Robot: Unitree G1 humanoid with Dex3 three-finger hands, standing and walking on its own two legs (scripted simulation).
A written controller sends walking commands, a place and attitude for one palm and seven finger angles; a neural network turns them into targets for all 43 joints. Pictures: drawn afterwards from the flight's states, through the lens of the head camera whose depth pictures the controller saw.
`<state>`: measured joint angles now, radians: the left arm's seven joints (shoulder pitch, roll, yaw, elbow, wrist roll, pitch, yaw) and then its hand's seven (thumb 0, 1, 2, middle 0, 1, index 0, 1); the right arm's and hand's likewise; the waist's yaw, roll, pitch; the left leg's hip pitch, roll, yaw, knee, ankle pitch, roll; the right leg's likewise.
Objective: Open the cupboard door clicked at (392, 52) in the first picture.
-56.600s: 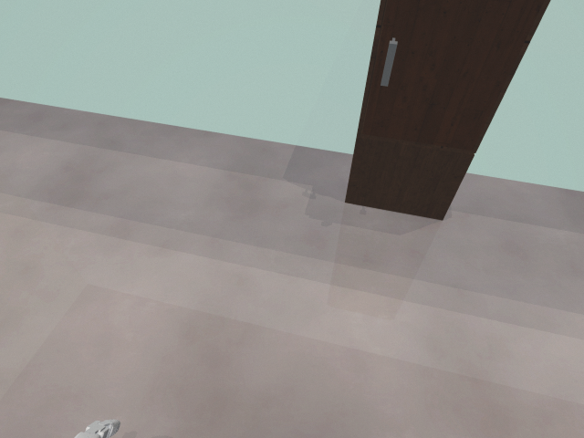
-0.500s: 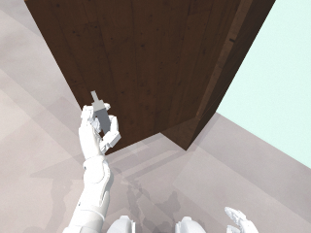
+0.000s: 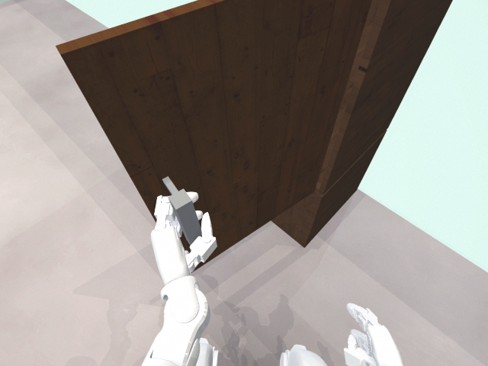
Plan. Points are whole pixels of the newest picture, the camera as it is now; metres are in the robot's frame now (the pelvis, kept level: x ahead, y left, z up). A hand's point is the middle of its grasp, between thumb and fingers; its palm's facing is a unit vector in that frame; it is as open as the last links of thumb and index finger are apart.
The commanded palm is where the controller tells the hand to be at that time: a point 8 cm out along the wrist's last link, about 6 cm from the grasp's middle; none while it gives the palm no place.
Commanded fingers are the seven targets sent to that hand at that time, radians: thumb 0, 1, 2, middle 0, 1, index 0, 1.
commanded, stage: open thumb and fingers to let go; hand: left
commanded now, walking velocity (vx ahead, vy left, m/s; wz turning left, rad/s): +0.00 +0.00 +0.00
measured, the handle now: (182, 213) +0.35 +0.12 +0.05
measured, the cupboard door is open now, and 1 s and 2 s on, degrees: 80 80 81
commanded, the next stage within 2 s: slide the hand sideways off the handle in 0.66 s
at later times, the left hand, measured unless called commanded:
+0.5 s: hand (206, 236) +0.31 +0.08 +0.04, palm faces +0.37 -0.93 -0.01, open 14.2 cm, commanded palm +0.27 +0.12 +0.03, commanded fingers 0.00 -0.50 0.30 -0.20 -0.60 -0.20 -0.60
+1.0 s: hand (193, 257) +0.28 +0.10 +0.04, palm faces -0.16 -0.99 -0.02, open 16.0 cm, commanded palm +0.27 +0.13 +0.03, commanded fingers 0.00 -0.50 0.30 -0.15 -0.30 -0.15 -0.30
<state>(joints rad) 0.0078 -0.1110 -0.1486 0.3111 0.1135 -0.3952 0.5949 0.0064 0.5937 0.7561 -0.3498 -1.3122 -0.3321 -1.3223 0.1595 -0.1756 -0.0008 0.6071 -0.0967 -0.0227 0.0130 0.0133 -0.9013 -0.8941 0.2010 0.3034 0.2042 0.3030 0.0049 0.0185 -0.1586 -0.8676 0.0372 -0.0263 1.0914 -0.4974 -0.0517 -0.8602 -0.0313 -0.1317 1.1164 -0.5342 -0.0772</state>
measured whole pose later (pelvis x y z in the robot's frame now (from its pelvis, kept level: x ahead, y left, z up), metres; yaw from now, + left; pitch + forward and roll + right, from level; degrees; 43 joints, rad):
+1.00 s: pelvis -0.02 +0.05 -0.01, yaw -1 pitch +14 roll -2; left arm -0.06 0.06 -0.23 0.35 -0.04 -0.44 0.09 -0.01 -0.50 0.30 -0.24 -0.40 -0.17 -0.42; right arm 0.22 -0.22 0.01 0.56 -0.02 -0.03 0.00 0.01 -0.90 -0.89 0.20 0.30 0.20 0.30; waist 0.00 0.05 -0.12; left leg -0.89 0.01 0.00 1.15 -0.50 0.02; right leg -0.87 -0.05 -0.10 1.12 -0.49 -0.01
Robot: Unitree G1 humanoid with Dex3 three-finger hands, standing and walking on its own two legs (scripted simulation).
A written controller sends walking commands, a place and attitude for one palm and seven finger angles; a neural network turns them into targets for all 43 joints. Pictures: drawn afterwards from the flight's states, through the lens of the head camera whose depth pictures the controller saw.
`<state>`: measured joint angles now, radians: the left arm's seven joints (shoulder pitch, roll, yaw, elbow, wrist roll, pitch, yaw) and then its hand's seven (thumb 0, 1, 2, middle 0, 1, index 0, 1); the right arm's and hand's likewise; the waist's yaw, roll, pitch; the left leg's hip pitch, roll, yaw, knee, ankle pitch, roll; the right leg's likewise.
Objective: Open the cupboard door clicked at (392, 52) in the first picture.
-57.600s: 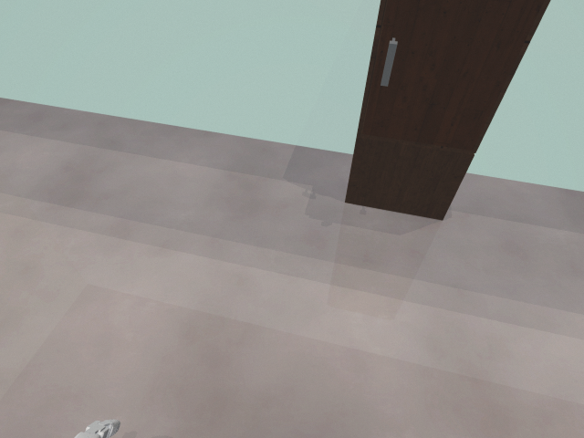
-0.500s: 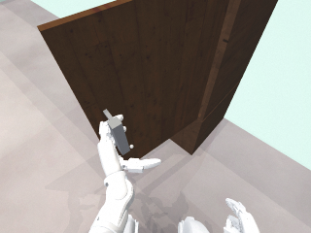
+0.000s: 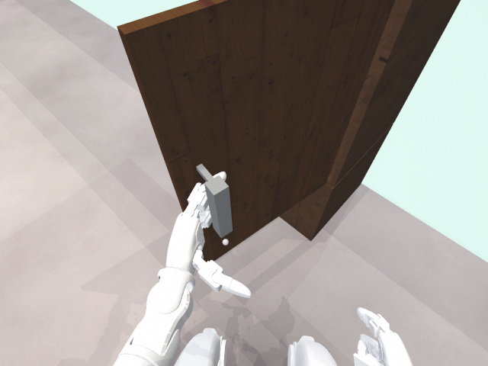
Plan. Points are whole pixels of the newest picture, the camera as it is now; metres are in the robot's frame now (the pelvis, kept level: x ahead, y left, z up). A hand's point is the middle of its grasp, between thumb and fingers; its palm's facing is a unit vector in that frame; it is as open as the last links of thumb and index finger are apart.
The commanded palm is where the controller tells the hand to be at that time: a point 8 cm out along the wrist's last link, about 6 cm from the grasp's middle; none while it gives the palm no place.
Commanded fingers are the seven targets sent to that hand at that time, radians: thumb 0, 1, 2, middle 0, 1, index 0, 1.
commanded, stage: slide the hand sideways off the handle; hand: left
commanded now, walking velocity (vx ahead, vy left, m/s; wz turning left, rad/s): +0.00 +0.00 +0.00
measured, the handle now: (213, 201) +0.37 +0.08 +0.05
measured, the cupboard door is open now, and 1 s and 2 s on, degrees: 80 81 81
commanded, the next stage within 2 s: draw the hand back to the body in 0.96 s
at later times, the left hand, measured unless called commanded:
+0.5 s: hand (214, 263) +0.26 +0.07 +0.04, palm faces -0.06 -1.00 -0.01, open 16.1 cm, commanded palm +0.24 +0.13 +0.04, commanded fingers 0.00 -0.50 0.30 -0.15 -0.30 -0.15 -0.30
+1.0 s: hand (176, 285) +0.23 +0.12 +0.04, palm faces -0.01 -1.00 -0.06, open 16.3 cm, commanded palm +0.21 +0.18 +0.04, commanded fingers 0.00 -0.50 0.30 -0.15 -0.30 -0.15 -0.30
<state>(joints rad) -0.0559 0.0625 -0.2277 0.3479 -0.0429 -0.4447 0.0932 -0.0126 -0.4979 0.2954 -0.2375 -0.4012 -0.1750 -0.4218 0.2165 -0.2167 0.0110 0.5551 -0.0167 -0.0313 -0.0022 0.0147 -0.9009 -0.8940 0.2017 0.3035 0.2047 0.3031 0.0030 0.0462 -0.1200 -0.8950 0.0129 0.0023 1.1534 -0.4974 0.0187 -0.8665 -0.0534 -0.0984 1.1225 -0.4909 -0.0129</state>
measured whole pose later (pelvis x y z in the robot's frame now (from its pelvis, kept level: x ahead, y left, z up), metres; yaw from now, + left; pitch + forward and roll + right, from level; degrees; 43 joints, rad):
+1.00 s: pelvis +0.02 -0.03 -0.02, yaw +0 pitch +17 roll -1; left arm 0.46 0.17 0.02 -0.09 -0.18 -0.44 -0.14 -0.01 -0.50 0.30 -0.15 -0.30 -0.15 -0.30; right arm 0.23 -0.23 0.00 0.46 0.00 -0.06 -0.05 0.02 -0.90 -0.89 0.20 0.30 0.20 0.30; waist 0.01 0.03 -0.16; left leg -0.96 0.04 -0.03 1.23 -0.56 -0.03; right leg -0.94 -0.02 -0.12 1.21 -0.57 -0.05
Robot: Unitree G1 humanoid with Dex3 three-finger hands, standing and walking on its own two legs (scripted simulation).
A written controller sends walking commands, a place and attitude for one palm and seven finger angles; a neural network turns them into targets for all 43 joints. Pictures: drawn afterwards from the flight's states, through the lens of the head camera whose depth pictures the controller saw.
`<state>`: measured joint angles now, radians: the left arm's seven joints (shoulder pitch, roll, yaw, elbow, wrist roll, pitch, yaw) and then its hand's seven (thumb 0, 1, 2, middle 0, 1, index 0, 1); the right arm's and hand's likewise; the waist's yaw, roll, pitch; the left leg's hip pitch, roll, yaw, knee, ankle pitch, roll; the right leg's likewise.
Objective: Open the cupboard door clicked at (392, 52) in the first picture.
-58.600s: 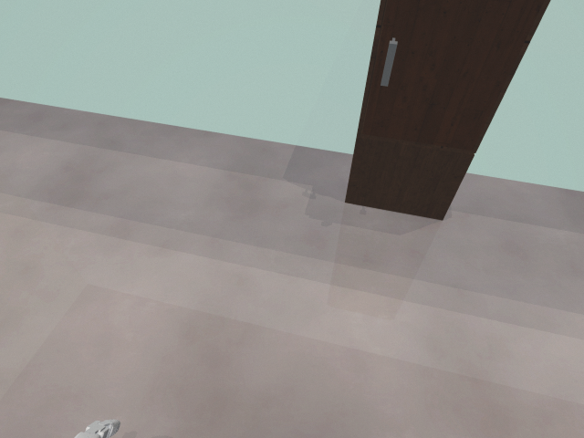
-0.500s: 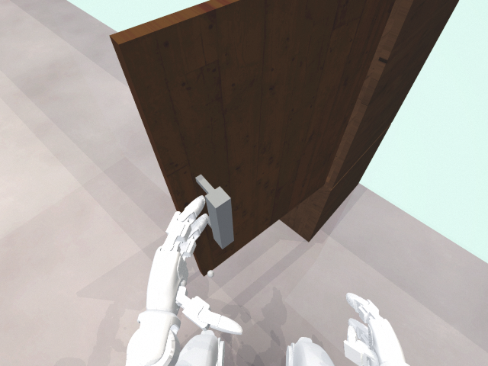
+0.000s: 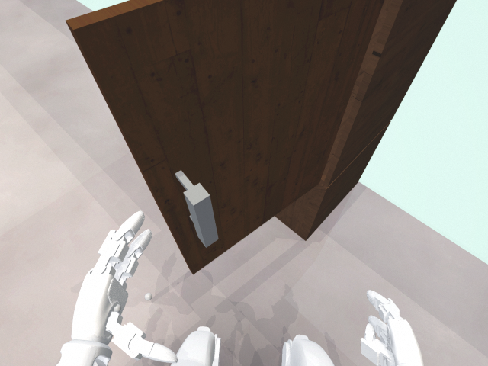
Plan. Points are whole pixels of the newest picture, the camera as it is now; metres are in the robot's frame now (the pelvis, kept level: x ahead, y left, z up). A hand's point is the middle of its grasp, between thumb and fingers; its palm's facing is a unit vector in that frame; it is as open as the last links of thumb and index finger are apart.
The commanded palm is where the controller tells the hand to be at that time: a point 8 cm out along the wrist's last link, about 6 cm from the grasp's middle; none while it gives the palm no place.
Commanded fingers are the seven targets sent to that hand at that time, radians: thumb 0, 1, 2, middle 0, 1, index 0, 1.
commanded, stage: draw the hand back to the body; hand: left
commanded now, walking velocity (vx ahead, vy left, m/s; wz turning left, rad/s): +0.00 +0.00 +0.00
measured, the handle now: (195, 209) +0.34 +0.10 +0.07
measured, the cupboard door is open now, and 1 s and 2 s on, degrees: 81 81 81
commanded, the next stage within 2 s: step back with the hand held close in 1.64 s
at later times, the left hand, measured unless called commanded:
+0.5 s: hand (90, 290) +0.20 +0.19 +0.12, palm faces +0.00 -1.00 -0.05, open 16.3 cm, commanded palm +0.18 +0.25 +0.14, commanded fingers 0.00 -0.40 0.34 -0.15 -0.30 -0.15 -0.30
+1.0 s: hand out of the picture +0.22 +0.27 +0.21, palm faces +0.32 -0.86 -0.39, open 12.3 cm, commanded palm +0.17 +0.31 +0.23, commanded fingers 0.00 0.48 0.72 -0.19 -0.30 -0.19 -0.30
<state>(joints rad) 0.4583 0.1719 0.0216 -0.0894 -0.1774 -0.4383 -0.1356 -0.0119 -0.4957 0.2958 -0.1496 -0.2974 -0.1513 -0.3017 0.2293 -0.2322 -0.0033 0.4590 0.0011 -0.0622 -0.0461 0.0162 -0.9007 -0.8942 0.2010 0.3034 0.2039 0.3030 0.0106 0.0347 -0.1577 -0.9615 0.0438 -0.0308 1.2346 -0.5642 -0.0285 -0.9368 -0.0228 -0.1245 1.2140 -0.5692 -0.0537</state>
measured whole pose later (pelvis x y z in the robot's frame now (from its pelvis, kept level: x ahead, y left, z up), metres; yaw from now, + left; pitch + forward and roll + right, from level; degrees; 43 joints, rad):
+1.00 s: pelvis +0.03 +0.04 +0.09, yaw -1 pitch +0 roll -1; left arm 0.56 0.33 0.18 -0.43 -0.03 -0.02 0.14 0.00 0.15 0.57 -0.18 -0.30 -0.18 -0.30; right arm 0.28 -0.22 0.07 0.53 0.02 -0.10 -0.11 0.02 -0.90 -0.89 0.20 0.30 0.21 0.30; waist 0.05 0.06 -0.06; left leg -0.29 0.01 0.04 0.67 -0.38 0.03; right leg -0.27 -0.03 -0.06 0.62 -0.34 0.02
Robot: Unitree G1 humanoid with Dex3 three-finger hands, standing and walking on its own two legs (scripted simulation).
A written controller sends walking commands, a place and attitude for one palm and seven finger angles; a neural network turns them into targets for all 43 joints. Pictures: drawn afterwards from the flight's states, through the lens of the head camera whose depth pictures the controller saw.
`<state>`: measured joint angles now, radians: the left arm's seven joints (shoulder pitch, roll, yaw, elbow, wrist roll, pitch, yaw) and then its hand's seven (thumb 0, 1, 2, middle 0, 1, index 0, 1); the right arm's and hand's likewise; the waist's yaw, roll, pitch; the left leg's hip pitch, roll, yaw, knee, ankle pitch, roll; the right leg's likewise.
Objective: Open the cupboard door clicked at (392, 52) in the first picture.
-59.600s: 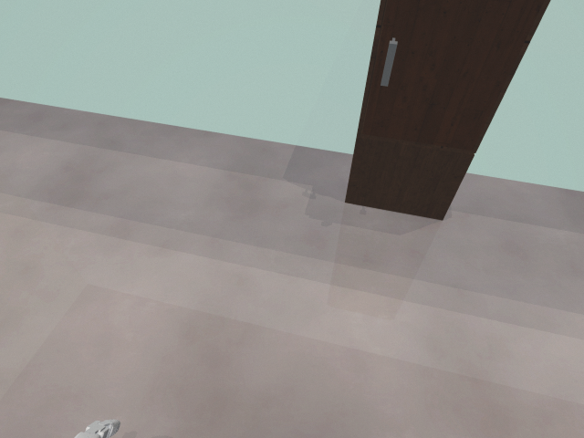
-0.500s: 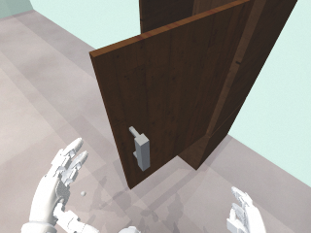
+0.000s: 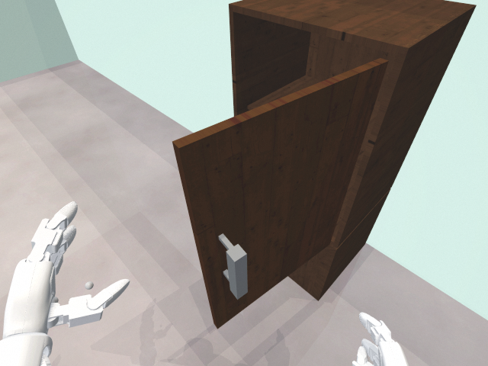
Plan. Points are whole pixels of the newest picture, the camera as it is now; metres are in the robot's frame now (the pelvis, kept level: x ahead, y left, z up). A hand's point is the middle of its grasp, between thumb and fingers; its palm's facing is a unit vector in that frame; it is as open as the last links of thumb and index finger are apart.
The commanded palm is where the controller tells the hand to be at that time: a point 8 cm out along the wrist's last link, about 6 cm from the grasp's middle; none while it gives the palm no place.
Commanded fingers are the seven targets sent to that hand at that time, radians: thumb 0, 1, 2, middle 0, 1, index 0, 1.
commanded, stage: draw the hand back to the body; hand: left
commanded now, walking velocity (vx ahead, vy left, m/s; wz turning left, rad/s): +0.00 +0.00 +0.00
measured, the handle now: (231, 265) +0.31 +0.07 -0.02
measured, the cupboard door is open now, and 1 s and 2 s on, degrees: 81 81 81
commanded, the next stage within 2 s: step back with the hand held close in 0.64 s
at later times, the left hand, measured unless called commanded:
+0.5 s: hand (68, 263) +0.19 +0.24 +0.16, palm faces +0.44 -0.81 -0.39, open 7.6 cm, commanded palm +0.14 +0.28 +0.19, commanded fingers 0.00 0.90 0.90 -0.20 -0.30 -0.20 -0.30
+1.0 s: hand (75, 260) +0.20 +0.24 +0.16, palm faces +0.33 -0.81 -0.49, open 7.4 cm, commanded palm +0.14 +0.28 +0.19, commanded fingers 0.00 0.90 0.90 -0.20 -0.30 -0.20 -0.30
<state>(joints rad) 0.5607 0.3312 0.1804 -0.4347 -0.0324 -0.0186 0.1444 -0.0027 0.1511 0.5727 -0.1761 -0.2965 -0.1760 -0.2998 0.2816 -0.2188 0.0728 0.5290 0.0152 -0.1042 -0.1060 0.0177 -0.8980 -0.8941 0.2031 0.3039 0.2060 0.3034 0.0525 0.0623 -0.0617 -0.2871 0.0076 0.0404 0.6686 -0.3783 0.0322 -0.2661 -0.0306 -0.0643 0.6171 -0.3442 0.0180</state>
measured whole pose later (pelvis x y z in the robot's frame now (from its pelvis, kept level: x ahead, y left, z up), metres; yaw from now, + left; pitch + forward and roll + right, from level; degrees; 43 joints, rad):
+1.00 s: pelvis -0.02 -0.01 +0.02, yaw -3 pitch -1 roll -1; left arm 0.52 0.38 0.37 -0.41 -0.04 -0.13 0.11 0.01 0.90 0.89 -0.20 -0.30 -0.20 -0.30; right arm 0.15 -0.24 0.01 0.58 0.00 -0.03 -0.08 0.02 -0.90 -0.89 0.20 0.30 0.21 0.30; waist 0.01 0.05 0.05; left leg -0.19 0.03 0.08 0.44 -0.23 0.01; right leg -0.18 0.01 -0.03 0.39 -0.18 0.00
